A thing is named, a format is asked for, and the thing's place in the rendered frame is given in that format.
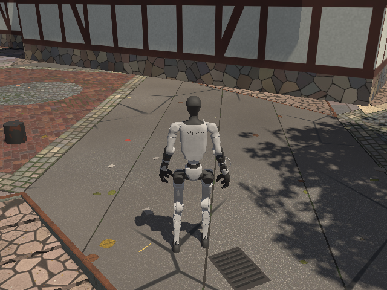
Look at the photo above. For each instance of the robot right foot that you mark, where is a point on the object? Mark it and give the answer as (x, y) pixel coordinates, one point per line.
(204, 242)

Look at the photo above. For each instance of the robot right forearm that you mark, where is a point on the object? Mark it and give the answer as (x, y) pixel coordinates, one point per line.
(222, 162)

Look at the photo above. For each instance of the robot right upper arm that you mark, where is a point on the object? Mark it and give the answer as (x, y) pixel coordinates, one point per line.
(212, 128)

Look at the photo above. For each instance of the robot left forearm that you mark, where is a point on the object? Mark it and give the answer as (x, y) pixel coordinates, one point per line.
(165, 160)

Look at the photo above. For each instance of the robot right shin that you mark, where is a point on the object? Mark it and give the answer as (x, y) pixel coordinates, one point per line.
(206, 220)

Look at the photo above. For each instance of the robot left upper arm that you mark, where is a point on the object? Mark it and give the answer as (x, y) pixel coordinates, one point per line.
(174, 128)

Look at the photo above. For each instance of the robot left hand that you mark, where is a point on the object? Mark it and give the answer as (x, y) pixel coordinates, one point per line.
(165, 173)

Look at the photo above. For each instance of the robot right hand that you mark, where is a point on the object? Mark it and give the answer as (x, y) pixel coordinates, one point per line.
(226, 180)

